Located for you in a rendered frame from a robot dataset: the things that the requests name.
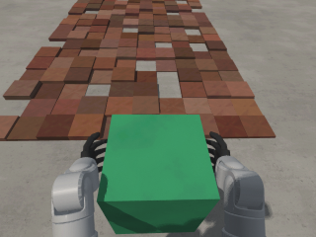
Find robot left hand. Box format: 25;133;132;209
80;132;108;173

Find robot left forearm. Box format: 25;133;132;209
51;157;100;237

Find carton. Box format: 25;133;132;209
97;115;220;234

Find robot right forearm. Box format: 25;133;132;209
214;155;267;237

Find robot right hand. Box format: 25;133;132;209
205;131;230;173

